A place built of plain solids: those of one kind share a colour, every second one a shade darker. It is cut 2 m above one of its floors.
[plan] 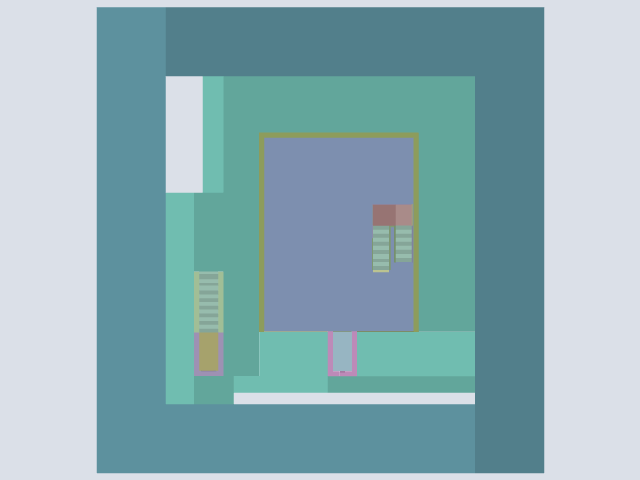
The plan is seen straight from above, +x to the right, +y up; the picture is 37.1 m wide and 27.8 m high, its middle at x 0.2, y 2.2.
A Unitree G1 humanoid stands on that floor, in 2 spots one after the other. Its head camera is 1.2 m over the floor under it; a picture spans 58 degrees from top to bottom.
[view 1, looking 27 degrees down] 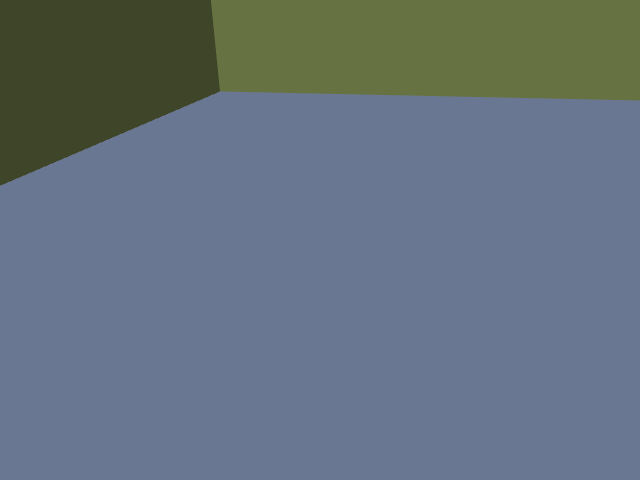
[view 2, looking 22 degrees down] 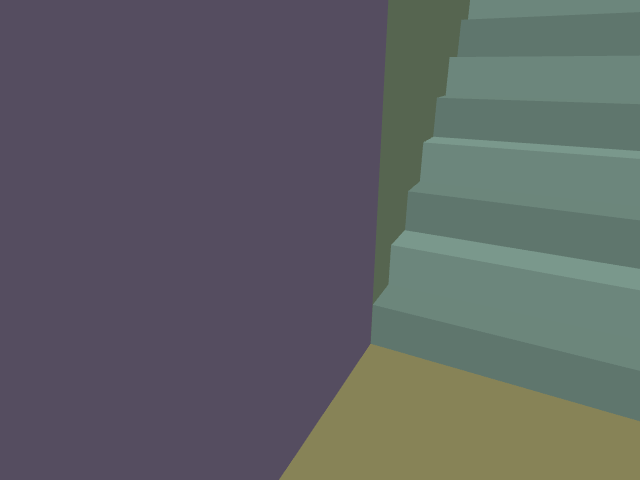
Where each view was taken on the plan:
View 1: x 0.00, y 0.00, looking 98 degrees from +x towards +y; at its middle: floor_cellar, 2.64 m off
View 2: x -6.24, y -4.76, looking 117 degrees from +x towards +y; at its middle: wall_lobby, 1.32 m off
